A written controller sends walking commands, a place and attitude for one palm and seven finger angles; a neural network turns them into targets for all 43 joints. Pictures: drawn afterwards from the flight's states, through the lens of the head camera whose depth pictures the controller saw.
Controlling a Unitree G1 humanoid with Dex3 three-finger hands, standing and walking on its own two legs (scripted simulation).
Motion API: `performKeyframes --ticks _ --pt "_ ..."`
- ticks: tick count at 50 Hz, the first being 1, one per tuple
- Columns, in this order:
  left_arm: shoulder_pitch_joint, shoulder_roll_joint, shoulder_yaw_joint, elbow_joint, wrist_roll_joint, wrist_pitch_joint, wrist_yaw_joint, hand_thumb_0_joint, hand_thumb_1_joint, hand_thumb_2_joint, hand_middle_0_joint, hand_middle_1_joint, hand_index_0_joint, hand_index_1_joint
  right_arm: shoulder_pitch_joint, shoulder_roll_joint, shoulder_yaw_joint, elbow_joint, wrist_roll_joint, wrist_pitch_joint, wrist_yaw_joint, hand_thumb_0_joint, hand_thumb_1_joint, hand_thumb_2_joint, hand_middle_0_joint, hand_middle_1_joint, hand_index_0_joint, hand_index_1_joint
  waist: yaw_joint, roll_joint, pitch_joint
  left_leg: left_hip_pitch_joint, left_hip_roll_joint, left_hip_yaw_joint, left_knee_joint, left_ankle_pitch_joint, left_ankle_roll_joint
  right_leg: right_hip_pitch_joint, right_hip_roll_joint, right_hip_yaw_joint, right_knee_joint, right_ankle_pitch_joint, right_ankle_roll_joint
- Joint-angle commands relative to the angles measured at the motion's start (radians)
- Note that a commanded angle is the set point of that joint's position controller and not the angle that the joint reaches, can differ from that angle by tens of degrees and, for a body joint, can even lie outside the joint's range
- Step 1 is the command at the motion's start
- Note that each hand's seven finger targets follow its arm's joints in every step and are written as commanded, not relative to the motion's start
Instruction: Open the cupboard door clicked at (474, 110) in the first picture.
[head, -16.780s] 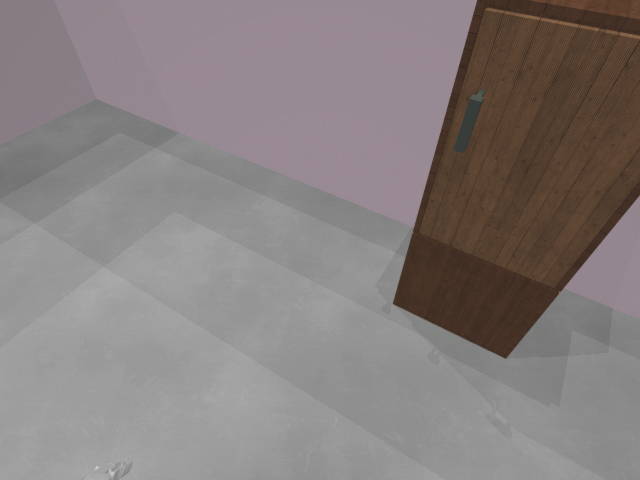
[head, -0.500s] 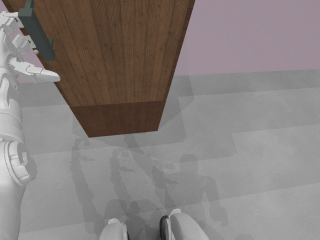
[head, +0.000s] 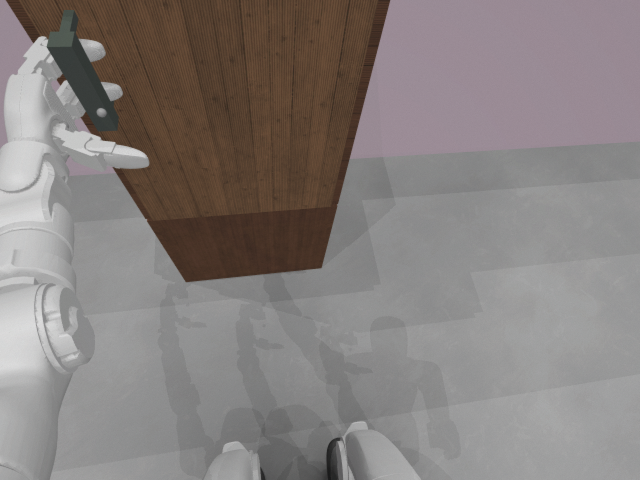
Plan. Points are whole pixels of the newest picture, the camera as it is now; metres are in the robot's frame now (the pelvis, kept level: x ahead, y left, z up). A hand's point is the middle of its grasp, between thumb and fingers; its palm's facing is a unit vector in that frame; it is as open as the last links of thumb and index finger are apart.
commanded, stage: slide the fingers in behind the handle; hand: left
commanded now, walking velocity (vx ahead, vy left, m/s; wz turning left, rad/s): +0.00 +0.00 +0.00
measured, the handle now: (89, 74) +0.59 +0.21 +0.10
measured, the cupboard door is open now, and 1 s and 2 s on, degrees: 0 1 35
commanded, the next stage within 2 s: close the thumb around the handle in 0.18 s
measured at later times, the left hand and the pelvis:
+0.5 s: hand (96, 117) +0.52 +0.20 +0.10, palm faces +0.03 -1.00 +0.00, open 12.7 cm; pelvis +0.00 +0.00 +0.00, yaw +0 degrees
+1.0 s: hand (99, 117) +0.52 +0.20 +0.10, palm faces +0.01 -1.00 +0.01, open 6.5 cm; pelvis +0.00 +0.00 +0.00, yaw -1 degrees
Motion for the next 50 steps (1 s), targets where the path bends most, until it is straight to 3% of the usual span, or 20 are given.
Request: performKeyframes --ticks 1,5,7,10,14,15,18,22,24,27,32,35,39,41,42,43,45,48,49,50 --pt "-0.439 0.256 0.02 -0.191 -0.02 -0.063 -0.011 0.0 -0.5 0.3 -0.3 -1.2 -0.3 -1.2 0.203 -0.187 -0.071 -0.031 0.003 -0.015 -0.015 0.0 -0.9 -0.9 0.2 0.3 0.2 0.3 -0.017 0.103 -0.473 0.317 -0.033 -0.06 -0.082 0.483 0.007 0.232 0.042 0.03 -0.055 0.393 -0.009" --pt "-0.45 0.295 0.038 -0.182 -0.021 -0.057 -0.019 0.0 -0.5 0.3 -0.3 -1.2 -0.3 -1.2 0.202 -0.192 -0.068 -0.031 0.005 -0.018 -0.02 0.0 -0.9 -0.9 0.2 0.3 0.2 0.3 -0.017 0.088 -0.462 0.267 -0.035 -0.052 -0.087 0.438 0.01 0.263 0.038 0.04 -0.061 0.388 -0.003" --pt "-0.444 0.324 0.064 -0.213 -0.022 -0.069 -0.021 0.0 -0.5 0.3 -0.3 -1.2 -0.3 -1.2 0.203 -0.191 -0.071 -0.034 0.003 -0.02 -0.021 0.0 -0.9 -0.9 0.2 0.3 0.2 0.3 -0.001 0.124 -0.513 0.293 -0.036 -0.051 -0.082 0.464 0.009 0.278 0.038 0.044 -0.055 0.41 -0.006" --pt "-0.424 0.286 0.031 -0.243 -0.022 -0.074 -0.029 0.0 -0.5 0.3 -0.3 -1.2 -0.3 -1.2 0.198 -0.187 -0.071 -0.037 0.004 -0.019 -0.018 0.0 -0.9 -0.9 0.2 0.3 0.2 0.3 0.003 0.155 -0.519 0.329 -0.033 -0.051 -0.085 0.492 0.004 0.265 0.039 0.038 -0.054 0.416 -0.008" --pt "-0.431 0.253 0.017 -0.23 -0.042 -0.064 -0.034 0.0 -0.5 0.3 -0.3 -1.2 -0.3 -1.2 0.197 -0.191 -0.075 -0.032 0.007 -0.014 -0.018 0.0 -0.9 -0.9 0.2 0.3 0.2 0.3 -0.013 0.124 -0.484 0.319 -0.033 -0.051 -0.088 0.47 0.007 0.25 0.043 0.037 -0.067 0.4 -0.004" --pt "-0.424 0.262 0.024 -0.204 -0.041 -0.058 -0.033 0.0 -0.444 0.324 -0.304 -1.206 -0.304 -1.206 0.197 -0.192 -0.074 -0.028 0.009 -0.015 -0.019 0.0 -0.9 -0.9 0.2 0.3 0.2 0.3 -0.011 0.112 -0.453 0.3 -0.034 -0.052 -0.092 0.447 0.008 0.248 0.042 0.035 -0.071 0.383 -0.006" --pt "-0.449 0.253 0.018 -0.237 -0.038 -0.069 -0.024 0.0 -0.276 0.396 -0.316 -1.224 -0.316 -1.224 0.198 -0.191 -0.077 -0.022 0.005 -0.02 -0.019 0.0 -0.9 -0.9 0.2 0.3 0.2 0.3 -0.012 0.14 -0.482 0.343 -0.033 -0.058 -0.09 0.469 0.005 0.228 0.042 0.033 -0.069 0.378 -0.007" --pt "-0.421 0.298 0.05 -0.24 -0.033 -0.08 -0.02 0.0 -0.052 0.492 -0.332 -1.248 -0.332 -1.248 0.196 -0.192 -0.073 -0.026 0.003 -0.021 -0.018 0.0 -0.9 -0.9 0.2 0.3 0.2 0.3 0.003 0.146 -0.497 0.329 -0.033 -0.054 -0.089 0.487 0.005 0.26 0.04 0.039 -0.062 0.407 -0.009" --pt "-0.413 0.262 0.02 -0.23 -0.031 -0.08 -0.023 0.0 0.06 0.54 -0.34 -1.26 -0.34 -1.26 0.191 -0.19 -0.073 -0.028 0.005 -0.021 -0.017 0.0 -0.9 -0.9 0.2 0.3 0.2 0.3 -0.003 0.133 -0.483 0.335 -0.032 -0.057 -0.09 0.481 0.003 0.24 0.041 0.034 -0.063 0.392 -0.009" --pt "-0.438 0.268 0.026 -0.23 -0.034 -0.082 -0.021 0.0 0.228 0.612 -0.352 -1.278 -0.352 -1.278 0.192 -0.192 -0.074 -0.024 0.004 -0.022 -0.018 0.0 -0.9 -0.9 0.2 0.3 0.2 0.3 -0.011 0.132 -0.476 0.34 -0.03 -0.06 -0.09 0.478 0.004 0.229 0.042 0.034 -0.064 0.384 -0.007" --pt "-0.41 0.275 0.039 -0.251 -0.035 -0.086 -0.024 0.0 0.508 0.732 -0.372 -1.308 -0.372 -1.308 0.192 -0.192 -0.077 -0.029 0.003 -0.022 -0.018 0.0 -0.9 -0.9 0.2 0.3 0.2 0.3 0.006 0.153 -0.52 0.38 -0.026 -0.065 -0.085 0.539 -0.003 0.232 0.042 0.029 -0.054 0.41 -0.01" --pt "-0.406 0.24 0.02 -0.244 -0.043 -0.08 -0.023 0.0 0.676 0.804 -0.384 -1.326 -0.384 -1.326 0.186 -0.19 -0.076 -0.028 0.004 -0.022 -0.013 0.0 -0.9 -0.9 0.2 0.3 0.2 0.3 0.002 0.147 -0.494 0.371 -0.028 -0.061 -0.086 0.524 -0.003 0.225 0.045 0.028 -0.06 0.4 -0.009" --pt "-0.415 0.266 0.042 -0.242 -0.041 -0.08 -0.02 0.0 0.9 0.9 -0.4 -1.35 -0.4 -1.35 0.194 -0.193 -0.078 -0.023 0.003 -0.02 -0.016 0.0 -0.9 -0.9 0.2 0.3 0.2 0.3 -0.001 0.122 -0.495 0.353 -0.028 -0.063 -0.086 0.524 -0.001 0.241 0.043 0.029 -0.058 0.415 -0.008" --pt "-0.398 0.275 0.051 -0.223 -0.043 -0.08 -0.023 0.0 0.9 0.9 -0.4 -1.35 -0.4 -1.35 0.195 -0.194 -0.076 -0.025 0.003 -0.018 -0.018 0.0 -0.9 -0.9 0.2 0.3 0.2 0.3 0.0 0.1 -0.487 0.339 -0.029 -0.06 -0.084 0.525 0.003 0.254 0.044 0.032 -0.055 0.429 -0.01" --pt "-0.408 0.282 0.047 -0.244 -0.037 -0.083 -0.024 0.0 0.9 0.9 -0.4 -1.35 -0.4 -1.35 0.192 -0.191 -0.076 -0.028 0.003 -0.018 -0.017 0.0 -0.9 -0.9 0.2 0.3 0.2 0.3 0.007 0.137 -0.5 0.347 -0.03 -0.061 -0.087 0.539 -0.001 0.256 0.041 0.032 -0.051 0.433 -0.01" --pt "-0.393 0.249 0.032 -0.238 -0.042 -0.081 -0.026 0.0 0.9 0.9 -0.4 -1.35 -0.4 -1.35 0.191 -0.187 -0.077 -0.028 0.004 -0.019 -0.015 0.0 -0.9 -0.9 0.2 0.3 0.2 0.3 0.004 0.136 -0.502 0.358 -0.03 -0.059 -0.085 0.542 -0.001 0.248 0.042 0.028 -0.052 0.432 -0.009" --pt "-0.372 0.278 0.055 -0.234 -0.044 -0.078 -0.027 0.0 0.9 0.9 -0.4 -1.35 -0.4 -1.35 0.191 -0.191 -0.076 -0.031 0.003 -0.016 -0.016 0.0 -0.9 -0.9 0.2 0.3 0.2 0.3 0.008 0.102 -0.493 0.339 -0.028 -0.057 -0.085 0.541 0.001 0.265 0.043 0.032 -0.055 0.444 -0.008" --pt "-0.362 0.31 0.08 -0.249 -0.041 -0.081 -0.021 0.0 0.9 0.9 -0.4 -1.35 -0.4 -1.35 0.186 -0.189 -0.076 -0.04 0.005 -0.013 -0.017 0.0 -0.9 -0.9 0.2 0.3 0.2 0.3 0.023 0.118 -0.504 0.325 -0.032 -0.052 -0.088 0.543 0.001 0.293 0.04 0.035 -0.05 0.463 -0.009" --pt "-0.36 0.276 0.055 -0.252 -0.041 -0.078 -0.021 0.0 0.9 0.9 -0.4 -1.35 -0.4 -1.35 0.183 -0.186 -0.076 -0.043 0.005 -0.013 -0.015 0.0 -0.9 -0.9 0.2 0.3 0.2 0.3 0.016 0.119 -0.501 0.328 -0.033 -0.049 -0.088 0.543 0.002 0.287 0.041 0.035 -0.052 0.464 -0.008" --pt "-0.362 0.285 0.062 -0.248 -0.04 -0.076 -0.021 0.0 0.9 0.9 -0.4 -1.35 -0.4 -1.35 0.182 -0.187 -0.077 -0.041 0.005 -0.013 -0.015 0.0 -0.9 -0.9 0.2 0.3 0.2 0.3 0.016 0.114 -0.484 0.315 -0.033 -0.045 -0.086 0.532 0.003 0.287 0.04 0.037 -0.054 0.463 -0.007"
